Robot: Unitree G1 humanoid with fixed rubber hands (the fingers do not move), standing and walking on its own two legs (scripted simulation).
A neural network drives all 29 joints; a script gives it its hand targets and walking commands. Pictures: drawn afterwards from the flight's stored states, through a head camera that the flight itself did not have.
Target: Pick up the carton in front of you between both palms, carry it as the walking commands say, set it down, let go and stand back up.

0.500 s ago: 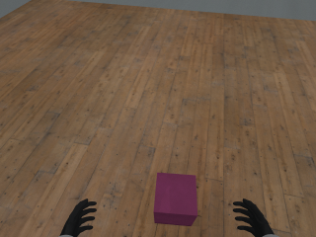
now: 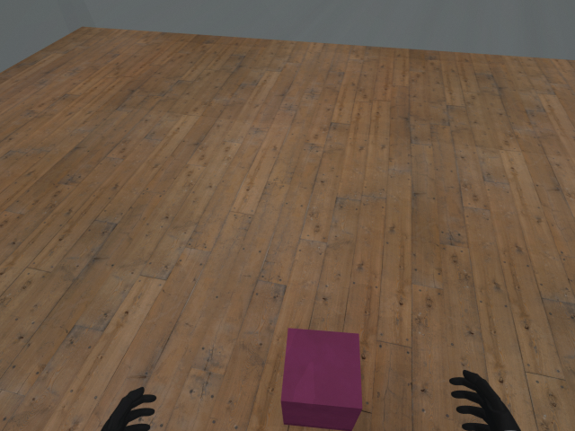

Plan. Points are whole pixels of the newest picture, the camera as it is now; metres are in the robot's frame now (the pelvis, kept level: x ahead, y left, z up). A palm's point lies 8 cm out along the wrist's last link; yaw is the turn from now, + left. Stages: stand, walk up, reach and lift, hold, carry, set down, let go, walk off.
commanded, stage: stand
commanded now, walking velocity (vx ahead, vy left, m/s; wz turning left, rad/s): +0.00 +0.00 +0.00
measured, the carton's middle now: (320, 380) +0.41 -0.07 -0.64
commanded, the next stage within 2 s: none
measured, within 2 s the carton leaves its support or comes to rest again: neither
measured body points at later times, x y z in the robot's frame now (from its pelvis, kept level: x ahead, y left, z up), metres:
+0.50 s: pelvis +0.01 -0.01 +0.00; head +0.02 -0.02 +0.45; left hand +0.14 +0.28 -0.09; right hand +0.15 -0.30 -0.10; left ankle -0.04 +0.11 -0.73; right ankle +0.00 -0.11 -0.73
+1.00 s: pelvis +0.00 -0.01 +0.01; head -0.01 -0.02 +0.46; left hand +0.10 +0.30 -0.10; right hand +0.12 -0.31 -0.10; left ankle -0.04 +0.11 -0.73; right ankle +0.00 -0.11 -0.73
